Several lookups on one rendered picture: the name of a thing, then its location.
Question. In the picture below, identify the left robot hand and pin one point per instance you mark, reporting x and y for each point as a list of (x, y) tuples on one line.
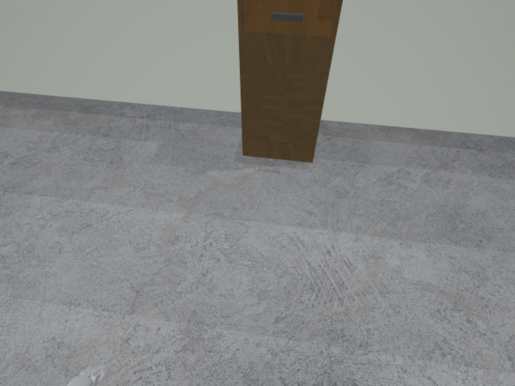
[(91, 376)]

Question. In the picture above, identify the handle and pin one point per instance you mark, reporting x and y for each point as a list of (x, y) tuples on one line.
[(286, 16)]

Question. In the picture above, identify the cabinet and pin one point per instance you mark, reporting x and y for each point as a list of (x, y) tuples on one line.
[(283, 78)]

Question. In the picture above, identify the drawer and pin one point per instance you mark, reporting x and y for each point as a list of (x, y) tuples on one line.
[(317, 16)]

